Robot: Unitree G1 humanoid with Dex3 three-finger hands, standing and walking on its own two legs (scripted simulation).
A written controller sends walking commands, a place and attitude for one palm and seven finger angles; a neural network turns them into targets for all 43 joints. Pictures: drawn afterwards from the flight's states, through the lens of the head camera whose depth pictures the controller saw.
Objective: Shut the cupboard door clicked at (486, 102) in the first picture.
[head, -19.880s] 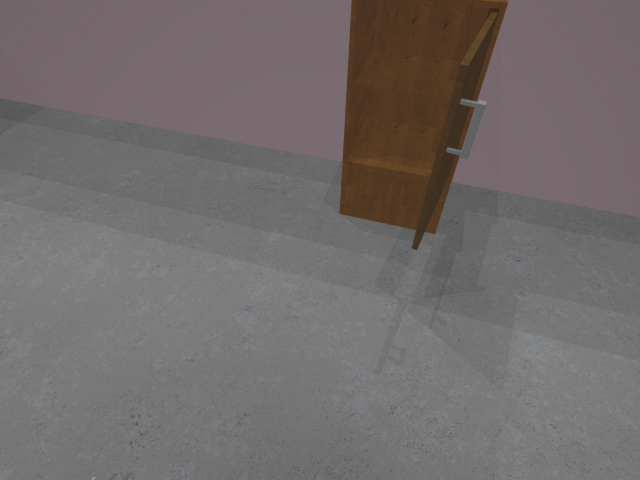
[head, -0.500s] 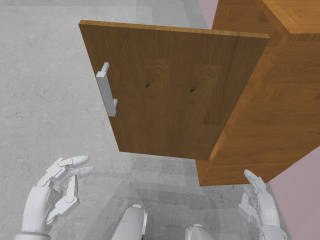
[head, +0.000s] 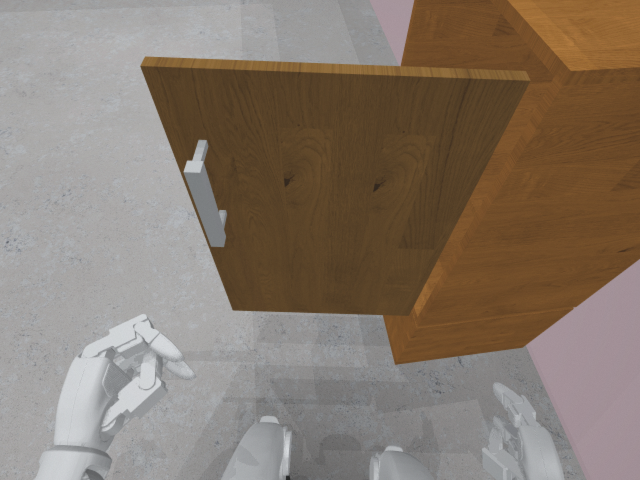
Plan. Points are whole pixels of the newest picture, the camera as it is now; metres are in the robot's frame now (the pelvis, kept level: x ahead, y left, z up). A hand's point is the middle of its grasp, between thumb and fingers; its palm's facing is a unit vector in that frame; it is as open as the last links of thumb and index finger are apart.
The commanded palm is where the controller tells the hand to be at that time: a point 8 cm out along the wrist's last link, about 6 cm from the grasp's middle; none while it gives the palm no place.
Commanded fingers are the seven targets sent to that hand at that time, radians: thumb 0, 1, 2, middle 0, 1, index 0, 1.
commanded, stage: raise the hand and make a fist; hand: left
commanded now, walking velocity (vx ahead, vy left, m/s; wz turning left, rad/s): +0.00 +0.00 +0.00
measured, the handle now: (210, 197) +0.45 +0.19 +0.07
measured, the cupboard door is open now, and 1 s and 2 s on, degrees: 81 81 81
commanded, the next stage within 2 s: bring the fist close to the handle in 0.88 s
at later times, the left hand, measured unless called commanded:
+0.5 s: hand (150, 362) +0.23 +0.19 +0.07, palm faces +0.05 -1.00 -0.04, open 3.1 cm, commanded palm +0.20 +0.24 +0.08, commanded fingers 0.00 0.90 0.90 -1.30 -1.50 -1.30 -1.50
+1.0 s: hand (166, 361) +0.23 +0.18 +0.07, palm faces +0.04 -1.00 -0.03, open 3.1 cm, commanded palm +0.21 +0.23 +0.08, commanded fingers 0.00 0.90 0.90 -1.30 -1.50 -1.30 -1.50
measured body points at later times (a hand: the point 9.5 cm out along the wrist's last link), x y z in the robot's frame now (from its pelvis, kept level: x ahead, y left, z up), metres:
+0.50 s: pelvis +0.01 +0.00 +0.01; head +0.06 +0.01 +0.46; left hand +0.22 +0.25 +0.08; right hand +0.19 -0.22 -0.06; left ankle +0.06 +0.11 -0.63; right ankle +0.00 -0.12 -0.63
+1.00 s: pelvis +0.01 -0.01 +0.01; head +0.06 -0.01 +0.46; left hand +0.22 +0.23 +0.08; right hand +0.19 -0.24 -0.06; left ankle +0.06 +0.11 -0.63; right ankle +0.00 -0.12 -0.63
